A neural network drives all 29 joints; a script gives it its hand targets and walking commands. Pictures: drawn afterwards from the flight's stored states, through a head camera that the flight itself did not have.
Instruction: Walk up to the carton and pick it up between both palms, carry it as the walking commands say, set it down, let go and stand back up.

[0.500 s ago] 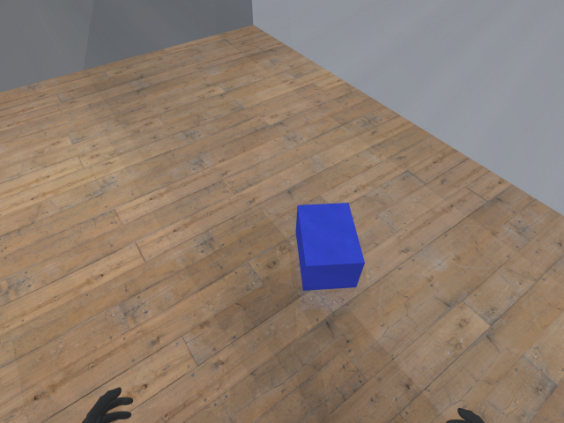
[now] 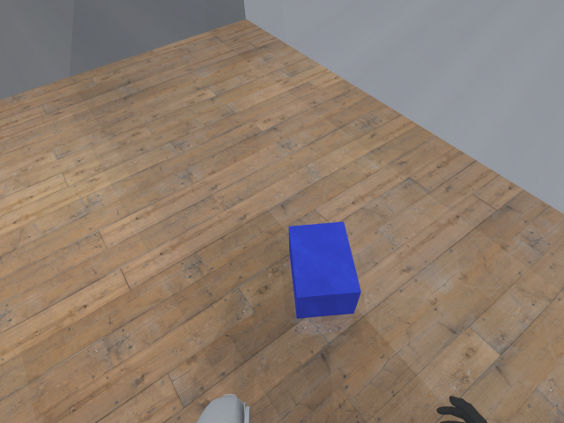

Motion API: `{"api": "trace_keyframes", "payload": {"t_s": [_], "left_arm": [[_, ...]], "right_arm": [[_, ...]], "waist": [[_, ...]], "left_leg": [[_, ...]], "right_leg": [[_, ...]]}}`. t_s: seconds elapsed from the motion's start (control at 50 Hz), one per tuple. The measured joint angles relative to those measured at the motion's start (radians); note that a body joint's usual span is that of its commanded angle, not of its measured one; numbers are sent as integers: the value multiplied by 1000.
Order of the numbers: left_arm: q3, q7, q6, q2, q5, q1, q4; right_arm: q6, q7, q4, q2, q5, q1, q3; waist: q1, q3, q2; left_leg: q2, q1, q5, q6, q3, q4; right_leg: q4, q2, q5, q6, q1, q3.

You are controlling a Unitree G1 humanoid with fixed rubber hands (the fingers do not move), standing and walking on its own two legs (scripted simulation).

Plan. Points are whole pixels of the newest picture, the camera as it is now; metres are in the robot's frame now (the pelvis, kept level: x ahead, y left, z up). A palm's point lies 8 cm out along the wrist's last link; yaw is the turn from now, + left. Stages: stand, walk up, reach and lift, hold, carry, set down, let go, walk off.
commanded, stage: walk up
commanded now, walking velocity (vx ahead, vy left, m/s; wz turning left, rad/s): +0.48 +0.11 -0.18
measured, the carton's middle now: (320, 269) +0.71 -0.11 -0.69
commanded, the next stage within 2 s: none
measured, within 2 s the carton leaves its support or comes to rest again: neither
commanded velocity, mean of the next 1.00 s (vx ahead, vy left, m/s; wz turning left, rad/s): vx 0.21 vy -0.07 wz -0.06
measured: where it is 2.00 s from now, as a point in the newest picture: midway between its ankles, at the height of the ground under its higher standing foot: outside the picture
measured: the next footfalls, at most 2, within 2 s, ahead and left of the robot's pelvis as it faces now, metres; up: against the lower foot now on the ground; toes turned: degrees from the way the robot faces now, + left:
left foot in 0.14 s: +0.21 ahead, +0.15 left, +0.00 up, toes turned +4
right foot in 0.54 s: +0.27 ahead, -0.13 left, +0.00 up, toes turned -4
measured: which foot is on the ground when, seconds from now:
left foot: up 0.00-0.12, down 0.14-0.52, up 0.54-0.82, down 0.84-1.00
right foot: down 0.00-0.14, up 0.16-0.52, down 0.54-0.84, up 0.86-1.00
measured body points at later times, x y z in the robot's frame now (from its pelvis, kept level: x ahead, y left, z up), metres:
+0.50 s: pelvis +0.16 +0.01 -0.01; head +0.19 +0.01 +0.44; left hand +0.28 +0.28 -0.13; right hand +0.26 -0.26 -0.13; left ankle +0.17 +0.15 -0.74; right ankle +0.21 -0.13 -0.72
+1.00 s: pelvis +0.25 +0.01 +0.00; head +0.29 +0.03 +0.44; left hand +0.33 +0.27 -0.15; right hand +0.34 -0.27 -0.12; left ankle +0.26 +0.14 -0.74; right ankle +0.21 -0.14 -0.68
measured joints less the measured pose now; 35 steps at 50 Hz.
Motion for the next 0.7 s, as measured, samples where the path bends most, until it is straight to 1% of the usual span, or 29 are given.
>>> {"api": "trace_keyframes", "payload": {"t_s": [0.06, 0.1, 0.12, 0.14, 0.16, 0.18, 0.2, 0.24, 0.28, 0.32, 0.38, 0.4, 0.42, 0.46, 0.5, 0.52, 0.54, 0.56, 0.58, 0.6, 0.64, 0.7], "left_arm": [[0, 2, 0, 0, 0, 10, 4], [0, 4, 0, -1, 0, 2, 8], [0, 4, 0, -1, 0, -6, 9], [0, 5, 0, -1, 0, -15, 9], [0, 5, 0, -1, 0, -37, 9], [0, 5, 0, -2, 0, -70, 10], [0, 5, 0, -3, 0, -106, 9], [0, 5, 0, -3, 0, -182, 8], [4, 5, 5, -2, 0, -256, 8], [8, 3, 18, -2, 0, -325, 8], [8, -9, 40, -2, 0, -398, 8], [8, -14, 46, -2, 0, -413, 8], [8, -16, 48, -2, 0, -424, 8], [8, -17, 48, -1, 0, -431, 8], [8, -17, 48, -1, 0, -418, 8], [8, -17, 46, -1, 0, -404, 8], [8, -17, 42, -2, 0, -387, 9], [7, -17, 41, -11, 0, -370, 10], [7, -16, 41, -20, 0, -346, 10], [6, -16, 41, -25, 0, -320, 10], [7, -11, 40, -27, 0, -271, 9], [7, -1, 37, -27, 0, -215, 9]], "right_arm": [[4, 0, -18, 8, 0, -35, 0], [-3, 0, -31, 16, 0, -57, 0], [-13, -1, -37, 20, 0, -61, 0], [-27, -3, -41, 22, 0, -61, 0], [-41, -9, -40, 23, 0, -61, 0], [-46, -15, -37, 27, 0, -61, 0], [-44, -19, -34, 30, 0, -58, 0], [-34, -25, -28, 31, 0, -37, 0], [-24, -34, -16, 32, 0, -21, 0], [-21, -44, -5, 32, 0, -10, 0], [-15, -52, 13, 32, 0, -6, 0], [-12, -53, 17, 32, 0, -5, 0], [-10, -53, 23, 32, 0, -6, 0], [-2, -53, 26, 33, 0, -6, 0], [7, -52, 27, 33, 0, -5, 0], [11, -51, 28, 33, 0, -5, 0], [17, -51, 29, 33, 0, -5, 0], [24, -50, 29, 32, 0, -7, 0], [33, -50, 30, 33, 0, -7, 0], [38, -48, 30, 35, 0, -7, 0], [33, -42, 29, 36, 0, -6, 0], [24, -37, 25, 35, 0, -6, 0]], "waist": [[9, 4, 1], [10, -2, 1], [9, -5, 1], [9, -3, 2], [8, 11, 0], [8, 27, -5], [7, 39, -9], [8, 43, -10], [9, 43, -12], [9, 46, -15], [10, 58, -18], [10, 62, -19], [11, 62, -19], [11, 53, -20], [12, 45, -20], [12, 40, -21], [12, 36, -20], [12, 40, -8], [12, 39, 0], [12, 36, 2], [12, 32, 2], [11, 29, 3]], "left_leg": [[0, -4, 19, 0, 7, -156], [0, 7, 24, 0, 25, -285], [0, 31, 36, 0, 39, -363], [0, 69, 74, 0, 50, -434], [-1, 88, 158, 4, 52, -444], [-1, 94, 156, 12, 56, -409], [-1, 112, 125, 21, 62, -393], [2, 161, 75, 32, 72, -407], [10, 204, 61, 33, 78, -432], [19, 237, 56, 33, 79, -451], [27, 281, 42, 26, 80, -469], [28, 297, 37, 23, 80, -475], [28, 308, 32, 19, 81, -481], [28, 317, 17, 11, 84, -482], [28, 324, -11, -1, 91, -462], [27, 322, -37, -6, 95, -432], [27, 308, -91, -6, 95, -371], [27, 289, -163, -6, 85, -285], [23, 267, -208, -6, 74, -204], [19, 244, -223, -6, 68, -134], [19, 212, -213, -6, 67, -57], [19, 199, -200, -6, 66, -60]], "right_leg": [[-13, 0, -30, 10, 31, -1], [-13, 1, -55, 22, 39, -1], [-4, 1, -71, 27, 43, -1], [40, 1, -95, 28, 38, -2], [138, 0, -126, 26, 17, -2], [279, 0, -151, 23, -26, -3], [420, 1, -179, 23, -77, -3], [619, 1, -173, 22, -175, -2], [709, 0, -134, 22, -261, -1], [737, -1, -92, 22, -330, 0], [730, -5, -39, 26, -393, 1], [702, -7, -29, 28, -398, 1], [648, -10, -22, 30, -397, 2], [480, -13, -10, 30, -376, 2], [311, -13, 34, 30, -331, -1], [238, -15, 50, 30, -301, -2], [197, -19, 95, 29, -282, -2], [218, -16, 113, 26, -280, -4], [229, -14, 101, 22, -274, -4], [222, -14, 86, 18, -261, -4], [182, -14, 76, 13, -228, -4], [132, -13, 79, 13, -188, -5]]}}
